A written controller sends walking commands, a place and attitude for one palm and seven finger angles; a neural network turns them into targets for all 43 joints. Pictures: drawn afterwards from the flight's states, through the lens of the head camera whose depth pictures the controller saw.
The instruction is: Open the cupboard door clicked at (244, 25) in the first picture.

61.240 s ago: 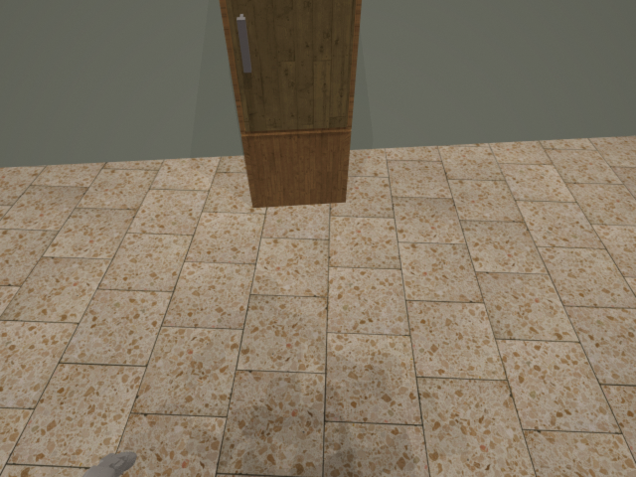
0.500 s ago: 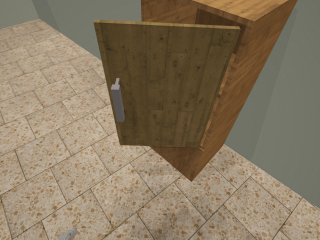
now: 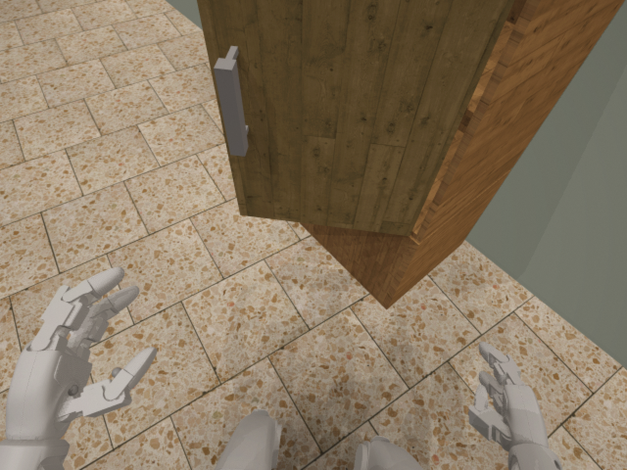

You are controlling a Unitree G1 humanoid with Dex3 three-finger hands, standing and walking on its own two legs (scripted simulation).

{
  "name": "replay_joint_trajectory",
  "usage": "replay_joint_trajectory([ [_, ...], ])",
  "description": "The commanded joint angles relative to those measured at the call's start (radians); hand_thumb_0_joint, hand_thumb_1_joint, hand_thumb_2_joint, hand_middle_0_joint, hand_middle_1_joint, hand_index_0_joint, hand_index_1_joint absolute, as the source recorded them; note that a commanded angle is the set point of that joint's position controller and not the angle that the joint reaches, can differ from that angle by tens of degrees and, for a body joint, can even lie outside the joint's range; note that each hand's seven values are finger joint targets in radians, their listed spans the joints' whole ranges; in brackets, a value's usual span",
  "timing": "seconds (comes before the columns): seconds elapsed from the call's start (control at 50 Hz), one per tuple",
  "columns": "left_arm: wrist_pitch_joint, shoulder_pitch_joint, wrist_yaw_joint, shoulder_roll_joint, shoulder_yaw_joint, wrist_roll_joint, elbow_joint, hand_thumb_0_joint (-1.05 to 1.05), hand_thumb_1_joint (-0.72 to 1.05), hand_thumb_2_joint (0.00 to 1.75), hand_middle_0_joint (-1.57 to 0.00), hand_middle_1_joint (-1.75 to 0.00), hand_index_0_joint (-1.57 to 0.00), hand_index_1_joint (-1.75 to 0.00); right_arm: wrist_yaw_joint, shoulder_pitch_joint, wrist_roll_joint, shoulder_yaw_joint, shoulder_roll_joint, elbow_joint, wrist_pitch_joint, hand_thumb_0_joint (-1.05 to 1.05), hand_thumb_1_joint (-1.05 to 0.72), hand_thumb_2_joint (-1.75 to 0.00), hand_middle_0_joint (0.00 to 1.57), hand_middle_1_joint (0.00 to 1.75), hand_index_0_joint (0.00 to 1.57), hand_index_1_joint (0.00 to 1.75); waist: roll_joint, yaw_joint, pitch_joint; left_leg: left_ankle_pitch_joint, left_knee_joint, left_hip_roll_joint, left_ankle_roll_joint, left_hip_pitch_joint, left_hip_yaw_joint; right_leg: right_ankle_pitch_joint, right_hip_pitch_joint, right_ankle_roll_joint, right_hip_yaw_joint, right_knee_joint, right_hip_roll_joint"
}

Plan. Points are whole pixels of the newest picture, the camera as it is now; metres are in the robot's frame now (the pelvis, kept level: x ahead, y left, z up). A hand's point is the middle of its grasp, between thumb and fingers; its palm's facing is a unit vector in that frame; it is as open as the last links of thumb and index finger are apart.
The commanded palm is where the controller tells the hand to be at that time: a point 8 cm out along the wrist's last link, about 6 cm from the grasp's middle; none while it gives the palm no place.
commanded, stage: raise the hand with hooked fingers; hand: left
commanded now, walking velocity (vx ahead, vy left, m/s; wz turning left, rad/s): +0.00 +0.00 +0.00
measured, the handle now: (236, 103) +0.61 +0.20 +0.08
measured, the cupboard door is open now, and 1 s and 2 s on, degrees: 42 42 42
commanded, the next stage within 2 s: move the hooked fingers beside the handle in 1.50 s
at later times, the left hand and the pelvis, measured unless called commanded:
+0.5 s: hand (109, 315) +0.26 +0.27 +0.06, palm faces -0.07 -1.00 -0.03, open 12.6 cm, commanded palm +0.24 +0.33 +0.08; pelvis +0.00 +0.05 +0.02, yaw -2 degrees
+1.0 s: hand (56, 247) +0.31 +0.33 +0.10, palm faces +0.02 -1.00 -0.05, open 14.0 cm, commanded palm +0.28 +0.38 +0.10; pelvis +0.01 +0.06 +0.04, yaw -2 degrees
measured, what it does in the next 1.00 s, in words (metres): shifts its weight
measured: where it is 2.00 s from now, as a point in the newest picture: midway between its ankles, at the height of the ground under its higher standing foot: outside the picture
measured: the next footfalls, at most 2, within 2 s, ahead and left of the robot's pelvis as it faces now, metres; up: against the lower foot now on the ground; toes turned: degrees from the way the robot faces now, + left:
none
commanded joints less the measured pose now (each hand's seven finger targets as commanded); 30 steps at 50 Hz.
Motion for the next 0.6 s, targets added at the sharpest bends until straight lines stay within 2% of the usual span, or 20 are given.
replay_joint_trajectory([
  [0.0, 0.120, -0.167, -0.132, 0.218, 0.049, -0.028, -0.014, 0.00, 0.18, 0.59, -0.25, -0.76, -0.25, -0.76, -0.040, 0.047, 0.035, -0.037, -0.138, -0.116, -0.038, 0.00, -0.90, -0.90, 0.20, 0.30, 0.20, 0.30, -0.016, -0.111, -0.168, 0.179, -0.110, -0.048, 0.062, 0.040, 0.035, 0.128, 0.186, 0.105, 0.342, -0.348, -0.037],
  [0.04, 0.256, -0.116, -0.158, 0.270, 0.136, -0.066, 0.068, 0.00, 0.13, 0.57, -0.25, -0.80, -0.25, -0.80, -0.043, 0.028, 0.041, -0.033, -0.141, -0.152, -0.019, 0.00, -0.90, -0.90, 0.20, 0.30, 0.20, 0.30, -0.046, -0.054, -0.213, 0.208, -0.141, -0.060, 0.059, 0.048, 0.032, 0.161, 0.291, 0.116, 0.353, -0.368, -0.051],
  [0.08, 0.321, -0.094, -0.137, 0.310, 0.218, -0.092, 0.005, 0.00, 0.08, 0.55, -0.26, -0.82, -0.26, -0.82, -0.038, 0.025, 0.040, -0.030, -0.132, -0.188, -0.004, 0.00, -0.90, -0.90, 0.20, 0.30, 0.20, 0.30, -0.065, -0.016, -0.296, 0.257, -0.174, -0.066, 0.055, 0.078, 0.028, 0.269, 0.398, 0.132, 0.353, -0.371, -0.073],
  [0.1, 0.324, -0.093, -0.109, 0.303, 0.241, -0.101, -0.027, 0.00, 0.06, 0.54, -0.26, -0.84, -0.26, -0.84, -0.033, 0.026, 0.035, -0.029, -0.119, -0.197, -0.003, 0.00, -0.90, -0.90, 0.20, 0.30, 0.20, 0.30, -0.051, -0.004, -0.309, 0.281, -0.189, -0.065, 0.051, 0.093, 0.025, 0.324, 0.416, 0.135, 0.343, -0.363, -0.077],
  [0.14, 0.284, -0.084, -0.046, 0.300, 0.282, -0.107, -0.070, 0.00, 0.01, 0.52, -0.26, -0.87, -0.26, -0.87, -0.024, 0.035, 0.023, -0.032, -0.097, -0.194, -0.007, 0.00, -0.90, -0.90, 0.20, 0.30, 0.20, 0.30, -0.050, 0.016, -0.325, 0.326, -0.211, -0.056, 0.044, 0.122, 0.015, 0.412, 0.426, 0.128, 0.310, -0.327, -0.060],
  [0.16, 0.245, -0.092, -0.016, 0.287, 0.276, -0.097, -0.123, 0.00, -0.01, 0.51, -0.27, -0.88, -0.27, -0.88, -0.017, 0.050, 0.017, -0.034, -0.089, -0.188, -0.011, 0.00, -0.90, -0.90, 0.20, 0.30, 0.20, 0.30, -0.028, 0.017, -0.333, 0.347, -0.230, -0.054, 0.042, 0.144, 0.017, 0.441, 0.413, 0.117, 0.282, -0.311, -0.050],
  [0.18, 0.213, -0.078, 0.006, 0.242, 0.242, -0.082, -0.120, 0.00, -0.03, 0.50, -0.27, -0.90, -0.27, -0.90, -0.012, 0.056, 0.016, -0.038, -0.085, -0.175, -0.015, 0.00, -0.90, -0.90, 0.20, 0.30, 0.20, 0.30, -0.011, 0.006, -0.305, 0.354, -0.245, -0.054, 0.042, 0.170, 0.025, 0.433, 0.371, 0.108, 0.254, -0.302, -0.036],
  [0.22, 0.155, -0.128, 0.027, 0.190, 0.166, -0.052, -0.098, 0.00, -0.08, 0.48, -0.27, -0.93, -0.27, -0.93, -0.005, 0.069, 0.012, -0.044, -0.096, -0.147, -0.023, 0.00, -0.90, -0.90, 0.20, 0.30, 0.20, 0.30, -0.003, -0.036, -0.233, 0.324, -0.254, -0.050, 0.046, 0.194, 0.025, 0.345, 0.259, 0.100, 0.212, -0.292, -0.017],
  [0.26, 0.131, -0.187, 0.008, 0.175, 0.108, -0.025, -0.034, 0.00, -0.13, 0.46, -0.27, -0.96, -0.27, -0.96, -0.006, 0.087, 0.012, -0.044, -0.121, -0.136, -0.025, 0.00, -0.90, -0.90, 0.20, 0.30, 0.20, 0.30, -0.019, -0.073, -0.163, 0.272, -0.249, -0.049, 0.052, 0.178, 0.021, 0.243, 0.168, 0.088, 0.191, -0.287, -0.003],
  [0.3, 0.130, -0.220, -0.026, 0.180, 0.073, -0.013, 0.010, 0.00, -0.17, 0.44, -0.28, -0.99, -0.28, -0.99, -0.014, 0.107, 0.018, -0.043, -0.146, -0.136, -0.032, 0.00, -0.90, -0.90, 0.20, 0.30, 0.20, 0.30, -0.003, -0.092, -0.134, 0.192, -0.265, -0.051, 0.056, 0.174, 0.015, 0.117, 0.111, 0.080, 0.182, -0.304, -0.002],
  [0.32, 0.137, -0.237, -0.045, 0.200, 0.075, -0.012, 0.015, 0.00, -0.20, 0.43, -0.28, -1.00, -0.28, -1.00, -0.018, 0.112, 0.022, -0.042, -0.157, -0.142, -0.035, 0.00, -0.90, -0.90, 0.20, 0.30, 0.20, 0.30, 0.019, -0.087, -0.138, 0.158, -0.276, -0.054, 0.056, 0.176, 0.017, 0.071, 0.109, 0.077, 0.187, -0.317, -0.005],
  [0.34, 0.142, -0.273, -0.062, 0.226, 0.081, -0.020, -0.004, 0.00, -0.22, 0.42, -0.28, -1.02, -0.28, -1.02, -0.025, 0.114, 0.026, -0.040, -0.166, -0.149, -0.038, 0.00, -0.90, -0.90, 0.20, 0.30, 0.20, 0.30, 0.042, -0.085, -0.142, 0.162, -0.287, -0.052, 0.058, 0.203, 0.012, 0.080, 0.114, 0.068, 0.182, -0.314, 0.000],
  [0.36, 0.145, -0.285, -0.070, 0.270, 0.111, -0.020, -0.049, 0.00, -0.24, 0.41, -0.28, -1.03, -0.28, -1.03, -0.029, 0.124, 0.025, -0.040, -0.171, -0.156, -0.039, 0.00, -0.90, -0.90, 0.20, 0.30, 0.20, 0.30, 0.064, -0.069, -0.217, 0.187, -0.305, -0.051, 0.059, 0.249, 0.011, 0.116, 0.150, 0.067, 0.173, -0.308, 0.000],
  [0.38, 0.150, -0.279, -0.072, 0.285, 0.125, -0.025, -0.082, 0.00, -0.27, 0.40, -0.28, -1.05, -0.28, -1.05, -0.032, 0.125, 0.026, -0.040, -0.168, -0.163, -0.042, 0.00, -0.90, -0.90, 0.20, 0.30, 0.20, 0.30, 0.095, -0.057, -0.256, 0.225, -0.321, -0.051, 0.058, 0.296, 0.009, 0.163, 0.174, 0.063, 0.161, -0.301, 0.002],
  [0.4, 0.154, -0.275, -0.064, 0.307, 0.150, -0.029, -0.117, 0.00, -0.29, 0.39, -0.29, -1.07, -0.29, -1.07, -0.033, 0.127, 0.025, -0.038, -0.167, -0.169, -0.044, 0.00, -0.90, -0.90, 0.20, 0.30, 0.20, 0.30, 0.105, -0.044, -0.295, 0.256, -0.334, -0.050, 0.056, 0.328, 0.004, 0.193, 0.194, 0.061, 0.149, -0.295, 0.004],
  [0.44, 0.157, -0.276, -0.033, 0.345, 0.200, -0.040, -0.157, 0.00, -0.34, 0.37, -0.29, -1.10, -0.29, -1.10, -0.031, 0.131, 0.019, -0.033, -0.164, -0.170, -0.044, 0.00, -0.90, -0.90, 0.20, 0.30, 0.20, 0.30, 0.125, -0.024, -0.317, 0.318, -0.351, -0.044, 0.044, 0.373, -0.013, 0.239, 0.206, 0.054, 0.127, -0.276, 0.016],
  [0.5, 0.156, -0.236, 0.024, 0.286, 0.181, -0.042, -0.176, 0.00, -0.41, 0.34, -0.29, -1.14, -0.29, -1.14, -0.020, 0.122, 0.015, -0.027, -0.151, -0.171, -0.038, 0.00, -0.90, -0.90, 0.20, 0.30, 0.20, 0.30, 0.169, -0.025, -0.279, 0.389, -0.380, -0.034, 0.020, 0.437, -0.033, 0.261, 0.172, 0.054, 0.097, -0.270, 0.018],
  [0.54, 0.187, -0.247, 0.042, 0.267, 0.166, -0.030, -0.096, 0.00, -0.45, 0.32, -0.30, -1.17, -0.30, -1.17, -0.012, 0.125, 0.011, -0.022, -0.156, -0.169, -0.022, 0.00, -0.90, -0.90, 0.20, 0.30, 0.20, 0.30, 0.147, -0.037, -0.203, 0.368, -0.391, -0.033, 0.015, 0.401, -0.041, 0.250, 0.155, 0.053, 0.085, -0.275, 0.020],
  [0.56, 0.207, -0.251, 0.041, 0.249, 0.147, -0.021, -0.054, 0.00, -0.48, 0.31, -0.30, -1.18, -0.30, -1.18, -0.010, 0.127, 0.014, -0.021, -0.161, -0.173, -0.013, 0.00, -0.90, -0.90, 0.20, 0.30, 0.20, 0.30, 0.114, -0.050, -0.174, 0.338, -0.399, -0.030, 0.012, 0.387, -0.044, 0.236, 0.138, 0.058, 0.079, -0.280, 0.021],
  [0.58, 0.228, -0.262, 0.032, 0.240, 0.128, -0.013, -0.023, 0.00, -0.50, 0.30, -0.30, -1.20, -0.30, -1.20, -0.010, 0.129, 0.015, -0.022, -0.167, -0.176, -0.006, 0.00, -0.90, -0.90, 0.20, 0.30, 0.20, 0.30, 0.117, -0.057, -0.156, 0.313, -0.403, -0.032, 0.012, 0.374, -0.041, 0.230, 0.131, 0.060, 0.080, -0.286, 0.019],
])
